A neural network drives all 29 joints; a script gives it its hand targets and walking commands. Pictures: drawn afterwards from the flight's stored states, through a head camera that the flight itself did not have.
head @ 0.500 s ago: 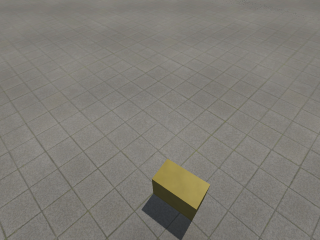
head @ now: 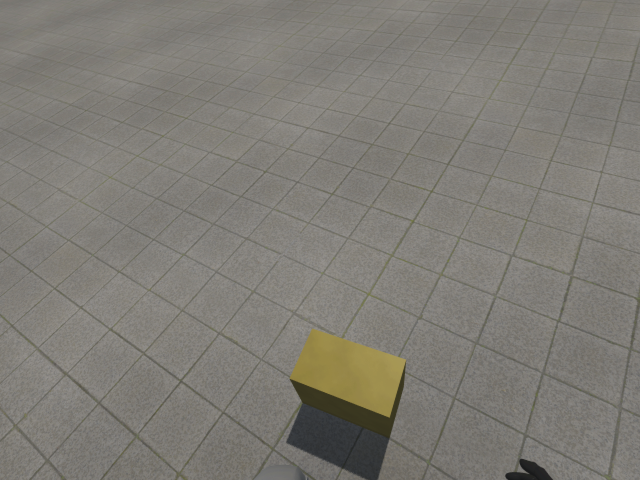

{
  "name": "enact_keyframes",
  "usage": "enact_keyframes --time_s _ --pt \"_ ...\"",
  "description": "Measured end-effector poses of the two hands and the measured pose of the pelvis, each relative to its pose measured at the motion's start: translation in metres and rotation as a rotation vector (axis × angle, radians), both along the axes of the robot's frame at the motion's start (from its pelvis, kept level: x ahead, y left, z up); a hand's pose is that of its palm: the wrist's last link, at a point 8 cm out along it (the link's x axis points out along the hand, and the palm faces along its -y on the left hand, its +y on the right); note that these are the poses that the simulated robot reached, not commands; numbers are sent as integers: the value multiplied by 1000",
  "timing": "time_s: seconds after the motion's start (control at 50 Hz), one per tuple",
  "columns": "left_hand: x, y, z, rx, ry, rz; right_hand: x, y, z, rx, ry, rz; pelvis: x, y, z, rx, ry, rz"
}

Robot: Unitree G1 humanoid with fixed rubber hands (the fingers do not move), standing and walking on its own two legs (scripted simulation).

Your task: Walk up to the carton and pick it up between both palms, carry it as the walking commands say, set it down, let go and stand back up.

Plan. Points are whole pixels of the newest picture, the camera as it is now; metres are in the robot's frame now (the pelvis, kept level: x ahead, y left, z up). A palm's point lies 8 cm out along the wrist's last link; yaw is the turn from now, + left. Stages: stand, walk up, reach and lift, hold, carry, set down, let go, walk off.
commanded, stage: walk up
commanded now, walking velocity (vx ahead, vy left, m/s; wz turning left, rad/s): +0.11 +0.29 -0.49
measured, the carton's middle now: (350, 382) +0.46 +0.06 -0.67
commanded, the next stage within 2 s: none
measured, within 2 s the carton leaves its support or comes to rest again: neither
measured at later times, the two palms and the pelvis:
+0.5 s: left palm out of the picture +0.13 +0.34 -0.14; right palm out of the picture +0.07 -0.17 -0.14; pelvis +0.03 +0.09 -0.02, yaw -12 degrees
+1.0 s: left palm out of the picture +0.10 +0.43 -0.15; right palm (437, 475) +0.16 -0.09 -0.13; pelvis +0.06 +0.17 -0.02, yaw -14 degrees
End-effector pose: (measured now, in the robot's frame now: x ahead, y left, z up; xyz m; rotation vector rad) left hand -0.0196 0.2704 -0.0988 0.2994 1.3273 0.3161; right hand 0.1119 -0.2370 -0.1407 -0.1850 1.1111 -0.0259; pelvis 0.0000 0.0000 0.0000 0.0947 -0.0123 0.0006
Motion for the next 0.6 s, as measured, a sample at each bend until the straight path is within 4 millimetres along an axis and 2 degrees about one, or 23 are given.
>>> enact_keyframes --time_s 0.16,0.24,0.3,0.4,0.52,0.56,0.6 --pt "-11 35 -9 -19 45 40 55 44 15 -27 -72 47 9 40 -1 -34 25 -8" --pt "-3 60 -32 -62 66 19 62 65 15 -66 -92 32 15 68 -13 -81 31 -30" --pt "21 68 -42 -98 82 -44 43 70 18 -81 -71 -29 20 80 -13 -63 26 -95" --pt "83 75 -46 -117 37 -168 1 69 13 -94 -4 -143 27 92 -13 -51 40 -148" --pt "157 65 -41 -85 -43 -299 -48 71 -9 -57 82 -257 34 91 -18 -11 58 -220" --pt "175 59 -40 -64 -87 -326 -60 71 -20 -37 100 -279 36 88 -24 4 48 -233" --pt "184 58 -34 -50 -107 -336 -65 73 -23 -20 118 -292 39 87 -23 5 36 -237"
